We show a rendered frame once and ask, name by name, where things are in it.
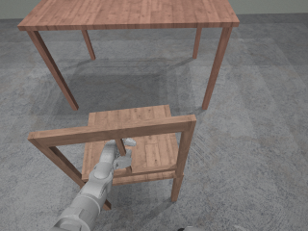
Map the table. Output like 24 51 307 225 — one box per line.
17 0 240 111

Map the left robot hand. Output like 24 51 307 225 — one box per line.
98 138 137 170

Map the robot left forearm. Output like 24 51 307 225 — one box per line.
47 162 115 231

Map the chair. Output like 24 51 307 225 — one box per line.
27 104 196 211

